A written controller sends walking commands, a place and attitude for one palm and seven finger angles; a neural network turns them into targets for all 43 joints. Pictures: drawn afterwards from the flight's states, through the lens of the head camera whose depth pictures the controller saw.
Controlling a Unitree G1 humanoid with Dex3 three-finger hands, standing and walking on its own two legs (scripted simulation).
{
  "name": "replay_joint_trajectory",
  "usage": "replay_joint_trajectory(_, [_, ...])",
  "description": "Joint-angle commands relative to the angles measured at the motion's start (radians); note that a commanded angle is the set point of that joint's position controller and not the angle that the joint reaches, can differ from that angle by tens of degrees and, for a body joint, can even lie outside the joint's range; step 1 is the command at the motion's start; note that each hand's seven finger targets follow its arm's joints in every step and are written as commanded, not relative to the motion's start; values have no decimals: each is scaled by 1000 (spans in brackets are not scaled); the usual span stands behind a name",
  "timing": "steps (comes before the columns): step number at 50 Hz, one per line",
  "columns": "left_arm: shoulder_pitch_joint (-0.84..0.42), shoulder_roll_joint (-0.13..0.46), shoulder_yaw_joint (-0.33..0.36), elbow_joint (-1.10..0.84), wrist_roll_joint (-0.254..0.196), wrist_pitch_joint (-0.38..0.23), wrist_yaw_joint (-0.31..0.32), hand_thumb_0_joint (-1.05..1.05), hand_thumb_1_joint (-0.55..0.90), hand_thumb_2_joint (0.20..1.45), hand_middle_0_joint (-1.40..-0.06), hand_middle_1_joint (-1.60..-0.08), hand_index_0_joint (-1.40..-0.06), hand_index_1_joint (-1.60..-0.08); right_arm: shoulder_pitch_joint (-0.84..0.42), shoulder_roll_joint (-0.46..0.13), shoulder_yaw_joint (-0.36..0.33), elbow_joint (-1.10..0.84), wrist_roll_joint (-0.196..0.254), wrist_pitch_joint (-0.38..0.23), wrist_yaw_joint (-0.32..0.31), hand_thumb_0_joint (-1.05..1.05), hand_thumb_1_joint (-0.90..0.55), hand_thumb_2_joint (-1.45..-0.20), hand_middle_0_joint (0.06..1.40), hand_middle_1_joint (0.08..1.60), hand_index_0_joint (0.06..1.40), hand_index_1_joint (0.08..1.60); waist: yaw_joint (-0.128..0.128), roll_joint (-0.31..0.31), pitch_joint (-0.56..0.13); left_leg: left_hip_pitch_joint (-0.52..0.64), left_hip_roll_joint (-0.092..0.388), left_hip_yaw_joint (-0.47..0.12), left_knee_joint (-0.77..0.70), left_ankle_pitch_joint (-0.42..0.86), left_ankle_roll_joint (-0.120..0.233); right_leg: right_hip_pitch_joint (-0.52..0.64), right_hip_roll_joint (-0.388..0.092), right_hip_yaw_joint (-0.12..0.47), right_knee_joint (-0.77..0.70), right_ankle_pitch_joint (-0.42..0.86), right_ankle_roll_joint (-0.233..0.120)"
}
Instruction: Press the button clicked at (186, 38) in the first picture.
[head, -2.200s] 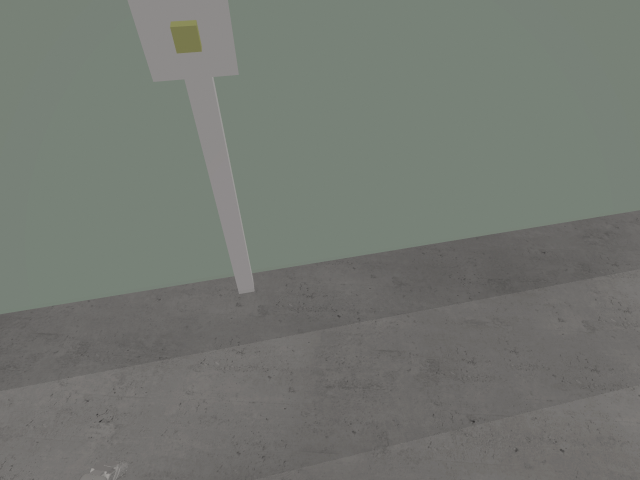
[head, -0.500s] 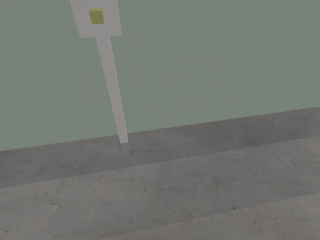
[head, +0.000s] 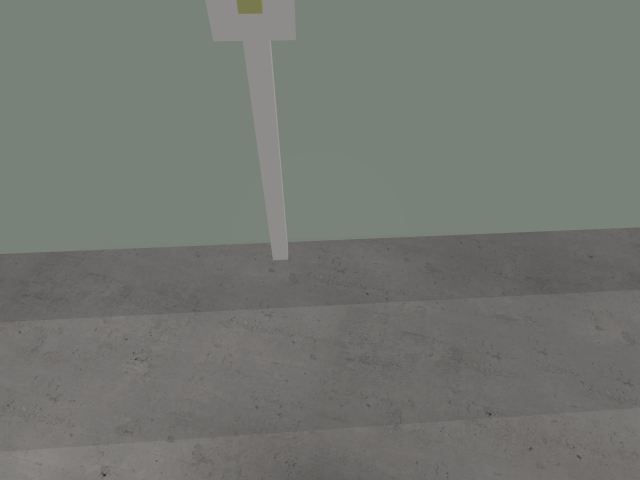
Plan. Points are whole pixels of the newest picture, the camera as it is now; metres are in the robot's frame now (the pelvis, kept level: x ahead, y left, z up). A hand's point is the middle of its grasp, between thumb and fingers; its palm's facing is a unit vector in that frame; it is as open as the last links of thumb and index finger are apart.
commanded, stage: take the last steps up to it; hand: left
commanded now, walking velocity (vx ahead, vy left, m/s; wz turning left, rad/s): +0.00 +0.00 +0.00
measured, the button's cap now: out of the picture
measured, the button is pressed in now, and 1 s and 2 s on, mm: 0 0 0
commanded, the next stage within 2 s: come to a stop and stand still in 1.38 s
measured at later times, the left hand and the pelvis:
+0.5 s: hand out of the picture -0.03 +0.19 -0.18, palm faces +0.10 -0.99 -0.14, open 7.4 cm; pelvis +0.05 +0.03 +0.00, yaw +3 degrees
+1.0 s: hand (233, 408) +0.24 +0.15 -0.17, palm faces +0.08 -0.98 -0.19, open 7.2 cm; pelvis +0.22 -0.03 +0.00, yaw +3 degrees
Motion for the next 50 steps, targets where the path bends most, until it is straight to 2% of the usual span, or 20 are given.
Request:
replay_joint_trajectory(1, [128,152,37,-24,11,-36,15,0,900,900,-200,-300,-200,-300,9,-115,-42,-71,18,-17,-9,0,-900,-900,200,300,200,300,20,-140,-106,-148,56,-29,99,-3,23,255,-232,225,-342,234,-52])
replay_joint_trajectory(2, [124,193,40,-33,11,-36,10,0,900,900,-200,-300,-200,-300,-12,-98,-40,-86,10,-13,-7,0,-900,-900,200,300,200,300,33,-223,-65,-182,11,70,206,-237,-11,182,-380,342,-408,197,-147])
replay_joint_trajectory(4, [110,159,38,-30,14,-42,3,0,900,900,-200,-300,-200,-300,-39,-122,-51,-70,-6,2,3,0,-900,-900,200,300,200,300,32,-213,35,-202,69,68,408,-251,-5,41,-346,367,-484,-73,-184])
replay_joint_trajectory(7, [116,121,28,-10,18,-60,-6,0,900,900,-200,-300,-200,-300,-1,-101,-50,-38,-12,-11,23,0,-900,-900,200,300,200,300,1,-126,82,-231,105,138,488,-152,-8,50,-276,229,-484,-86,-163])
replay_joint_trajectory(11, [208,119,31,36,26,-72,-10,0,900,900,-200,-300,-200,-300,-49,-69,-41,-51,-9,-29,30,0,-900,-900,200,300,200,300,32,-146,101,-200,132,201,309,-182,-10,88,-275,186,-481,-43,-183])
replay_joint_trajectory(16, [221,103,34,74,14,-63,-18,0,900,900,-200,-300,-200,-300,63,-56,-30,-1,-3,-62,17,0,-900,-900,200,300,200,300,-16,-109,37,164,98,283,-45,-77,-5,-27,-185,73,-328,18,-132])
replay_joint_trajectory(17, [220,70,28,72,11,-59,-22,0,900,900,-200,-300,-200,-300,150,-99,-40,32,-2,-71,7,0,-900,-900,200,300,200,300,-49,12,4,322,153,208,-106,-117,10,-121,-137,22,-198,5,-95])
replay_joint_trajectory(18, [215,11,18,52,8,-59,-30,0,900,900,-200,-300,-200,-300,254,-188,-62,63,-12,-76,-3,0,-900,-900,200,300,200,300,-87,226,-27,437,376,-97,-210,-234,90,-288,-49,-69,54,-45,-46])
replay_joint_trajectory(19, [150,4,14,10,16,-64,-31,0,900,900,-200,-300,-200,-300,338,-253,-74,73,-16,-71,-10,0,-900,-900,200,300,200,300,-113,246,-3,428,524,-286,-316,-247,166,-400,-12,-98,257,-174,-32])
replay_joint_trajectory(20, [92,26,20,-5,26,-53,-27,0,900,900,-200,-300,-200,-300,328,-244,-71,83,-17,-70,-17,0,-900,-900,200,300,200,300,-114,255,15,356,547,-306,-344,-299,189,-432,-48,-32,411,-171,-41])
replay_joint_trajectory(22, [58,25,33,16,28,-51,-47,0,900,900,-200,-300,-200,-300,219,-148,-47,61,-13,-78,-18,0,-900,-900,200,300,200,300,-69,137,128,200,466,-159,-372,-286,158,-434,-111,5,480,-4,-36])
replay_joint_trajectory(26, [122,-19,34,52,22,-36,-62,0,900,900,-200,-300,-200,-300,175,-109,-38,60,-7,-101,-27,0,-900,-900,200,300,200,300,-10,124,78,175,375,84,-344,-4,130,-327,-125,-34,367,125,-4])
replay_joint_trajectory(34, [-11,-15,52,4,16,-40,-65,0,900,900,-200,-300,-200,-300,190,-113,-60,93,-20,-89,-21,0,-900,-900,200,300,200,300,-18,130,118,112,384,153,-296,-33,117,-148,-98,-109,22,181,-6])
replay_joint_trajectory(37, [191,46,72,70,21,-61,-58,0,900,900,-200,-300,-200,-300,165,-105,-61,95,-16,-82,-15,0,-900,-900,200,300,200,300,87,11,9,37,299,226,6,40,56,183,-43,-134,-125,184,-36])
replay_joint_trajectory(38, [331,130,91,113,27,-76,-48,0,900,900,-200,-300,-200,-300,187,-61,-52,88,-5,-84,-4,0,-900,-900,200,300,200,300,143,-183,-95,-105,213,313,324,-53,22,381,-209,79,-217,50,-94])
replay_joint_trajectory(39, [419,223,103,132,16,-84,-34,0,900,900,-200,-300,-200,-300,174,-5,-34,41,5,-85,1,0,-900,-900,200,300,200,300,139,-373,-165,-298,102,280,624,-398,5,476,-413,452,-373,89,-177])
replay_joint_trajectory(40, [371,207,98,121,6,-83,-23,0,900,900,-200,-300,-200,-300,123,-33,-38,23,9,-76,1,0,-900,-900,200,300,200,300,135,-323,-162,-317,146,178,750,-374,22,392,-438,492,-436,-9,-207])
replay_joint_trajectory(43, [114,83,56,53,15,-82,-14,0,900,900,-200,-300,-200,-300,73,-25,-48,33,-11,-66,9,0,-900,-900,200,300,200,300,29,-100,8,-274,230,160,745,-166,10,62,-346,239,-463,-59,-179])
replay_joint_trajectory(45, [75,48,43,49,23,-90,-12,0,900,900,-200,-300,-200,-300,137,4,-47,51,-14,-48,14,0,-900,-900,200,300,200,300,-23,-90,19,-176,227,185,633,-136,-6,-43,-295,105,-479,34,-158])
replay_joint_trajectory(50, [114,67,43,69,24,-97,-17,0,900,900,-200,-300,-200,-300,59,11,-43,4,-12,-46,29,0,-900,-900,200,300,200,300,-13,-89,33,-153,207,233,345,-104,-20,-5,-273,63,-493,66,-186])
